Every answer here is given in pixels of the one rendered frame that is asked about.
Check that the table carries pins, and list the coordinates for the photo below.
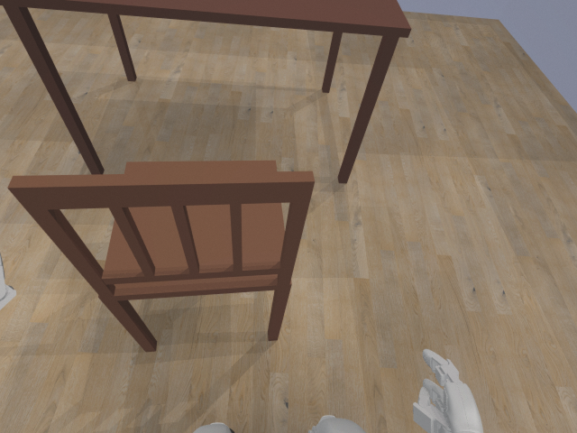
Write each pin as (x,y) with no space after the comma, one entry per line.
(374,17)

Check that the robot right hand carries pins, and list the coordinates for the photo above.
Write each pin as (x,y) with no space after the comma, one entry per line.
(455,408)

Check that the chair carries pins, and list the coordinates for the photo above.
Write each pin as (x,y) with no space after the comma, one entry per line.
(181,228)

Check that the right robot shin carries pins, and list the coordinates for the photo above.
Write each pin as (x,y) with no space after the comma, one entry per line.
(326,417)

